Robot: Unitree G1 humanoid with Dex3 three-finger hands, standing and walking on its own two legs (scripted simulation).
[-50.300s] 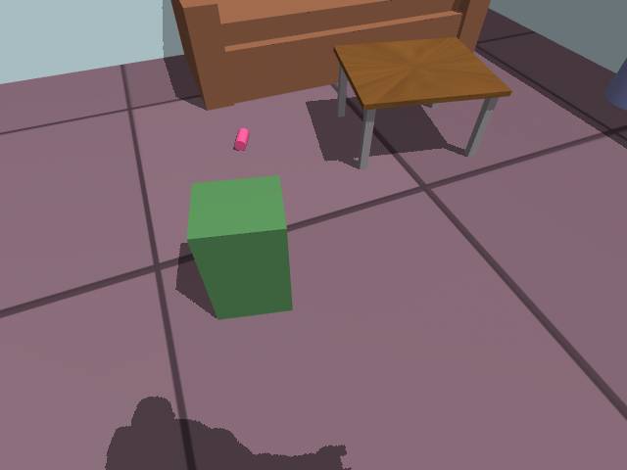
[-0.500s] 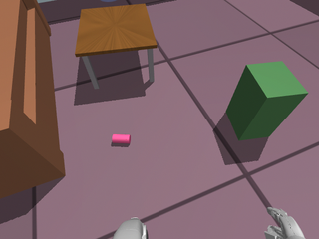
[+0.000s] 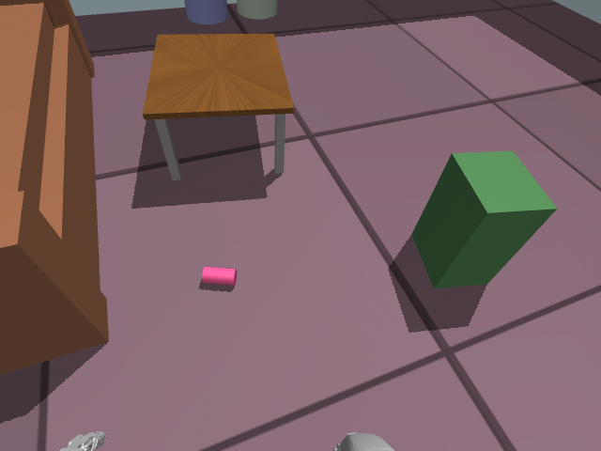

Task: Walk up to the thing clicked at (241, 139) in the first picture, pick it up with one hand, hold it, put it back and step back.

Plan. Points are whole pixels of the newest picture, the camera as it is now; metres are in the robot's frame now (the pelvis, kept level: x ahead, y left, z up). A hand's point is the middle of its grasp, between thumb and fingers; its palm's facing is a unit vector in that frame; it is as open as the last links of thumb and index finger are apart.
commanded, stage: walk up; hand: left
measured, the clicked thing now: (219, 275) +0.79 +0.27 -0.74
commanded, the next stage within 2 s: stand in 0.94 s
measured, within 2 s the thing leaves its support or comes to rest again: neither
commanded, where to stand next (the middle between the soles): +0.40 +0.04 m, yaw -2 degrees
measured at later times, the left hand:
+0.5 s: hand out of the picture +0.12 +0.25 -0.16, palm faces +0.07 -0.94 -0.32, open 7.4 cm
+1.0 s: hand out of the picture +0.10 +0.25 -0.15, palm faces +0.07 -0.94 -0.33, open 7.4 cm
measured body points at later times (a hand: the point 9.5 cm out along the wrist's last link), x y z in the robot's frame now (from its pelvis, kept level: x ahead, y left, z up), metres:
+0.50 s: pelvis +0.02 -0.01 -0.01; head +0.04 +0.01 +0.44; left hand +0.11 +0.30 -0.14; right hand +0.09 -0.31 -0.13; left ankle +0.00 +0.11 -0.74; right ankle +0.07 -0.14 -0.74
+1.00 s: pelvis +0.03 -0.01 +0.00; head +0.04 -0.01 +0.45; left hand +0.10 +0.30 -0.13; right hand +0.17 -0.29 -0.12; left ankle +0.00 +0.11 -0.74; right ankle +0.07 -0.14 -0.74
